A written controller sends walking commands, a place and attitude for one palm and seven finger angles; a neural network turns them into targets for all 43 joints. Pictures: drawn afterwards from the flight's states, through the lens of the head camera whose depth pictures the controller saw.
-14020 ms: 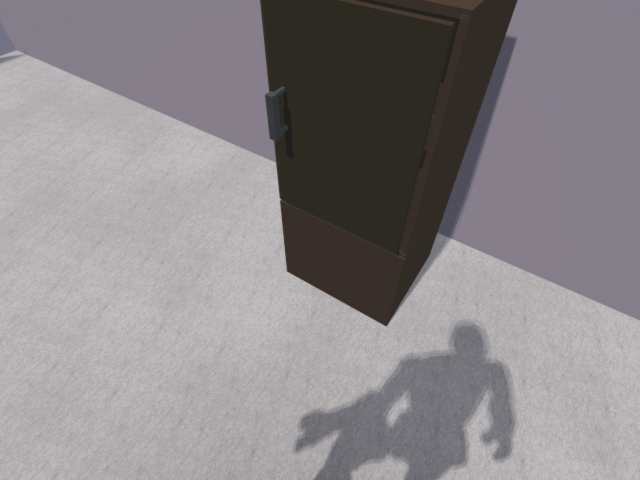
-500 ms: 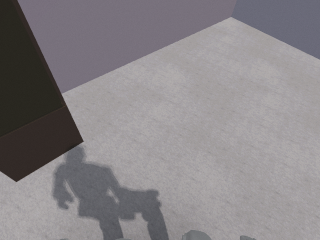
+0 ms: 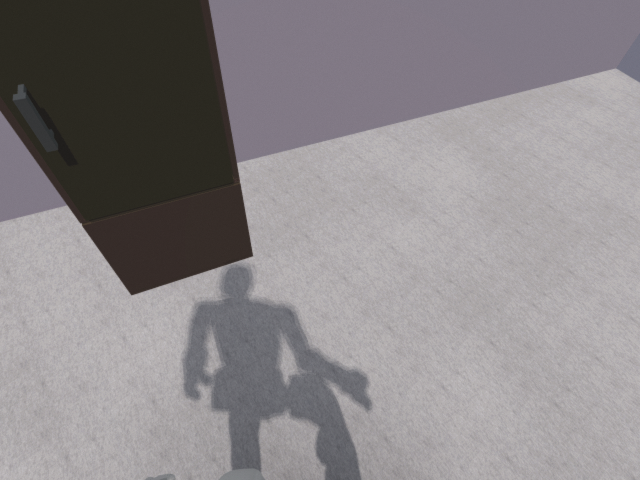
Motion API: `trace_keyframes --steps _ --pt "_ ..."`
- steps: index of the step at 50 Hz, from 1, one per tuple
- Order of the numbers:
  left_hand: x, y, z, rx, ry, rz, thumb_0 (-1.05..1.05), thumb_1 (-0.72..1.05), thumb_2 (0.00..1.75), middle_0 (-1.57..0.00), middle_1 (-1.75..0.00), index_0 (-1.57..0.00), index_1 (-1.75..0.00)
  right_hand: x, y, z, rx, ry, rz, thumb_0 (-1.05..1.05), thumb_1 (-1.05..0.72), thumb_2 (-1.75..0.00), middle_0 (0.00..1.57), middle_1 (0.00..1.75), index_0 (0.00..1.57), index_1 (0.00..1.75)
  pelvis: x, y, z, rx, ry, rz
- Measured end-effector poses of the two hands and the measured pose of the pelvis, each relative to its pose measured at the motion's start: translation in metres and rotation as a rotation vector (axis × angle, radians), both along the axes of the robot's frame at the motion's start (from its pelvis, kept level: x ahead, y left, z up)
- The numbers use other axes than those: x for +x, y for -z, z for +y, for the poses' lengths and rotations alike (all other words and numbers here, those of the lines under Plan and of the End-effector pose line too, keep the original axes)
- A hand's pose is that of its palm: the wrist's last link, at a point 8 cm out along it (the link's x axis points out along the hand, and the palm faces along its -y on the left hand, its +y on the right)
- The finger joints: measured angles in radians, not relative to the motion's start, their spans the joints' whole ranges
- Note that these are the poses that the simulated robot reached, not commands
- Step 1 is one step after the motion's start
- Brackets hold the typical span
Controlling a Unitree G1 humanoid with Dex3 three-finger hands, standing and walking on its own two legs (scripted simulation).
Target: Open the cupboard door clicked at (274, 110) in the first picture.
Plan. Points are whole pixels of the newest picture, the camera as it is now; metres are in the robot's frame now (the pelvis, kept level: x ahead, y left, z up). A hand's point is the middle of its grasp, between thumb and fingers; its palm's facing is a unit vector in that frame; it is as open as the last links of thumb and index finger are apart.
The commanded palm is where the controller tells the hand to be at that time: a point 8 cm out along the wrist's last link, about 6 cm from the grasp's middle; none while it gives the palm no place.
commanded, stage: turn to face it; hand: left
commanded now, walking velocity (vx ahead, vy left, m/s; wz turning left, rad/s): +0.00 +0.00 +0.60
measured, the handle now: (36, 118) +0.73 +0.60 -0.02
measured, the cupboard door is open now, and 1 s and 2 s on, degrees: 0 0 0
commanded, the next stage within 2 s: take the last steps up to it in 0.64 s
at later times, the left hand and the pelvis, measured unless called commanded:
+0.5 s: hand out of the picture +0.02 +0.21 -0.15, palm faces +0.28 -0.92 -0.28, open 7.4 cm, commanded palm none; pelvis -0.01 -0.01 +0.00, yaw +17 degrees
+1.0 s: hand out of the picture -0.06 +0.23 -0.16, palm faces +0.42 -0.89 -0.20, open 7.4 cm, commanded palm none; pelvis -0.02 +0.03 +0.01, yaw +24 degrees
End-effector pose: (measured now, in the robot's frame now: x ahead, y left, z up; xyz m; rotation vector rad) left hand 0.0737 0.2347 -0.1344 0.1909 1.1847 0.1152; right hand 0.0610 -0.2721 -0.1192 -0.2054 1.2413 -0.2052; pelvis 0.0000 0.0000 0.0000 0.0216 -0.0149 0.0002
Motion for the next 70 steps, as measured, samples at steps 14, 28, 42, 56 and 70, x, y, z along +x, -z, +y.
trace_keyframes --steps 14,28,42,56,70 --pt "-0.036 -0.005 0.054 0.057 -0.189 0.012 0.01 0.91 0.90 -0.20 -0.30 -0.19 -0.29 0.048 -0.002 0.043 -0.009 -0.205 -0.048 0.01 -0.91 -0.90 0.20 0.30 0.20 0.30 -0.007 -0.001 0.011 -0.038 -0.152 0.008" --pt "-0.091 -0.018 0.010 0.055 -0.327 -0.012 0.01 0.91 0.90 -0.20 -0.30 -0.20 -0.30 0.076 0.012 0.038 0.053 -0.320 -0.017 0.01 -0.91 -0.90 0.20 0.30 0.20 0.30 -0.012 -0.003 -0.007 -0.011 -0.320 -0.018" --pt "-0.180 0.021 0.030 -0.044 -0.487 0.149 0.01 0.91 0.90 -0.20 -0.30 -0.20 -0.30 0.082 -0.007 0.104 -0.011 -0.478 -0.070 0.01 -0.91 -0.90 0.20 0.30 0.20 0.30 -0.027 0.002 0.025 -0.031 -0.394 -0.018" --pt "-0.131 -0.003 0.025 0.007 -0.474 0.012 0.01 0.91 0.90 -0.19 -0.30 -0.19 -0.30 0.030 0.025 0.076 0.054 -0.396 0.122 0.01 -0.92 -0.90 0.20 0.30 0.20 0.30 0.003 0.002 0.019 -0.003 -0.433 -0.021" --pt "-0.161 0.001 -0.017 -0.159 -0.614 0.244 0.01 0.91 0.90 -0.20 -0.30 -0.20 -0.30 0.129 0.004 0.135 0.054 -0.474 0.079 0.01 -0.91 -0.90 0.20 0.30 0.20 0.30 0.057 -0.011 0.066 -0.034 -0.495 -0.008"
